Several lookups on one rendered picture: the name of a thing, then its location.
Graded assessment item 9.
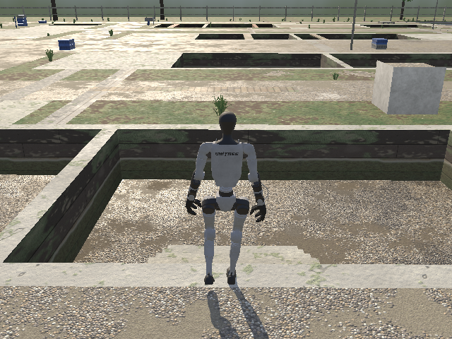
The robot left thigh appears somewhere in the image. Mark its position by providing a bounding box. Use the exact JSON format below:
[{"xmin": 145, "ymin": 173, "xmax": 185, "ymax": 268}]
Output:
[{"xmin": 202, "ymin": 196, "xmax": 216, "ymax": 240}]

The left robot shin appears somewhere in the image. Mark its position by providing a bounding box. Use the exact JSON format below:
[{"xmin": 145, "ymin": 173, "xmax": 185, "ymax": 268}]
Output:
[{"xmin": 204, "ymin": 229, "xmax": 214, "ymax": 276}]

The right robot forearm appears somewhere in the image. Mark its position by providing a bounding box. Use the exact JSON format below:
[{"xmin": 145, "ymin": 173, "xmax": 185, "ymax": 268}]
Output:
[{"xmin": 251, "ymin": 172, "xmax": 265, "ymax": 206}]

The robot left upper arm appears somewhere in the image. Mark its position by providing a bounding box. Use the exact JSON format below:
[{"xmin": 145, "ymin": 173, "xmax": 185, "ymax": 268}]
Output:
[{"xmin": 194, "ymin": 142, "xmax": 213, "ymax": 181}]

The right robot hand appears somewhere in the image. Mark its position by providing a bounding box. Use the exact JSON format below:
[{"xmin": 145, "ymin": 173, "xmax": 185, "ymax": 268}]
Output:
[{"xmin": 250, "ymin": 204, "xmax": 266, "ymax": 222}]

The robot right upper arm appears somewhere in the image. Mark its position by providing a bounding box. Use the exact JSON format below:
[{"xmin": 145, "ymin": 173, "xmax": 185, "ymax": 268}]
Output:
[{"xmin": 242, "ymin": 143, "xmax": 258, "ymax": 182}]

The left robot forearm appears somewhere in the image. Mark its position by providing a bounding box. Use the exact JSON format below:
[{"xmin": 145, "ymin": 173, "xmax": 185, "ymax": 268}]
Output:
[{"xmin": 187, "ymin": 170, "xmax": 201, "ymax": 201}]

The left robot hand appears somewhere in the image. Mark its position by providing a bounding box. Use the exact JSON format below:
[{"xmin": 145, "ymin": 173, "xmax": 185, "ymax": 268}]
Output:
[{"xmin": 185, "ymin": 199, "xmax": 202, "ymax": 215}]

